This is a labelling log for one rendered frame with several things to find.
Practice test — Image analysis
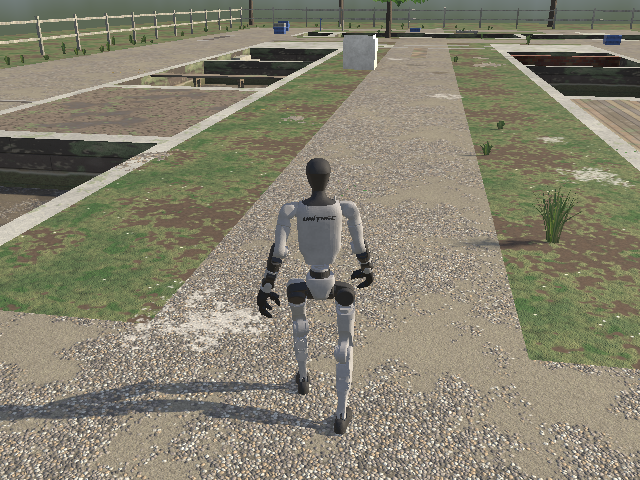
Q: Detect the right robot forearm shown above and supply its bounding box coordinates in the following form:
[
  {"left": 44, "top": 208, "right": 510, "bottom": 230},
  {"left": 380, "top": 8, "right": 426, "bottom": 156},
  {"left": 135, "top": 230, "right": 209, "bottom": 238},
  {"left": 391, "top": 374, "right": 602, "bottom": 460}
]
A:
[{"left": 356, "top": 239, "right": 373, "bottom": 274}]

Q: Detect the right robot hand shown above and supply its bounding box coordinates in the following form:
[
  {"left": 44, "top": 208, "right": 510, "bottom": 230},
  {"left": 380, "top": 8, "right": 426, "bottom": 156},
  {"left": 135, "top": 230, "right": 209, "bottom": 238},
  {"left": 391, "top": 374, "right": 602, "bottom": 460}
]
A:
[{"left": 351, "top": 269, "right": 374, "bottom": 289}]

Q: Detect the left robot forearm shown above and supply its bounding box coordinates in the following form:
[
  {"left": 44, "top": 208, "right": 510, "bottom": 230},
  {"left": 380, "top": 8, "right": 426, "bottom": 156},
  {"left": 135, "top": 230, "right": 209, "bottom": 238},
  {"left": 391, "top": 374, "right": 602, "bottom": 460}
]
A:
[{"left": 260, "top": 243, "right": 282, "bottom": 293}]

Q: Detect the robot right upper arm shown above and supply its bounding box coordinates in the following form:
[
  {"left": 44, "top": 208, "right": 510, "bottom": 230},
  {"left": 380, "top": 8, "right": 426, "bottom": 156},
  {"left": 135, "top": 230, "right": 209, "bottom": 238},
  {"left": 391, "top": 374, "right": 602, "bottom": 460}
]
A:
[{"left": 340, "top": 201, "right": 366, "bottom": 254}]

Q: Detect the left robot hand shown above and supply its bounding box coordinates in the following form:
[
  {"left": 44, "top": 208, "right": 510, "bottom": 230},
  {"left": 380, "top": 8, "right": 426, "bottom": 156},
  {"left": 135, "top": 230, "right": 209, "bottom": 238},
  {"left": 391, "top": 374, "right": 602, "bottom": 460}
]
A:
[{"left": 257, "top": 289, "right": 280, "bottom": 318}]

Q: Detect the robot right thigh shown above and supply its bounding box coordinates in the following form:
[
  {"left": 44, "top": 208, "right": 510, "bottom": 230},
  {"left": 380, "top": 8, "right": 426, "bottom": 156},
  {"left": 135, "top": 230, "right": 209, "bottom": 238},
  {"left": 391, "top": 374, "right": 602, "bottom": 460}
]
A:
[{"left": 334, "top": 281, "right": 355, "bottom": 364}]

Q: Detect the robot left upper arm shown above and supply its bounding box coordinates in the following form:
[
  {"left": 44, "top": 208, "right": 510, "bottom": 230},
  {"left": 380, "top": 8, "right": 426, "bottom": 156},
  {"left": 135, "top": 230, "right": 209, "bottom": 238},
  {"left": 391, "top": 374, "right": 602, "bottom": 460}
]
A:
[{"left": 272, "top": 202, "right": 298, "bottom": 259}]

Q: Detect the right robot foot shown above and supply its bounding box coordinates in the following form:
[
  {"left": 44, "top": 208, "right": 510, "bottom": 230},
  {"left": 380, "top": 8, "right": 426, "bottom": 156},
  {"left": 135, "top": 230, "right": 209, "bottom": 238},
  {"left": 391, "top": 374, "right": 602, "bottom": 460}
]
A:
[{"left": 334, "top": 407, "right": 352, "bottom": 434}]

